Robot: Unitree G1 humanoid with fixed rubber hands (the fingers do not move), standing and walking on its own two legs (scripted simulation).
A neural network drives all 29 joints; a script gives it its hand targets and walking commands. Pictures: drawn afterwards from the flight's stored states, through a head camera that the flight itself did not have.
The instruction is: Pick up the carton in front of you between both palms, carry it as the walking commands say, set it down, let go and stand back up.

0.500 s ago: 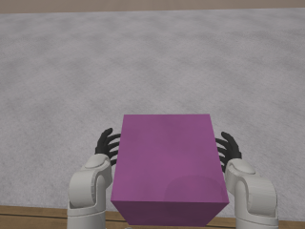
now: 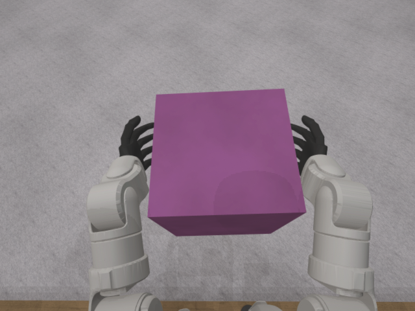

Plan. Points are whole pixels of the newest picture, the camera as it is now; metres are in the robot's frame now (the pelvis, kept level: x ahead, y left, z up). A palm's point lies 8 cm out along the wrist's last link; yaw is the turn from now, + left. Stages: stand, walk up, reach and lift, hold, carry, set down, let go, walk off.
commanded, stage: carry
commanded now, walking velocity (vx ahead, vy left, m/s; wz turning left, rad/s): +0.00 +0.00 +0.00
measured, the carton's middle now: (221, 174) +0.37 -0.01 +0.02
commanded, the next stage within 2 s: none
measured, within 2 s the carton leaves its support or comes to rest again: neither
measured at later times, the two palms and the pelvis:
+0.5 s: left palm (131, 119) +0.43 +0.15 +0.12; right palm (305, 111) +0.43 -0.15 +0.13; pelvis +0.10 -0.01 +0.01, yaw +0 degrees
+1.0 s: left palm (134, 134) +0.39 +0.14 +0.13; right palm (317, 132) +0.39 -0.16 +0.12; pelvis +0.07 -0.01 +0.01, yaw +0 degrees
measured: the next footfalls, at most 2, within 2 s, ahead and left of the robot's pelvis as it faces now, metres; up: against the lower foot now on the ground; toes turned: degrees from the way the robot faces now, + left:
none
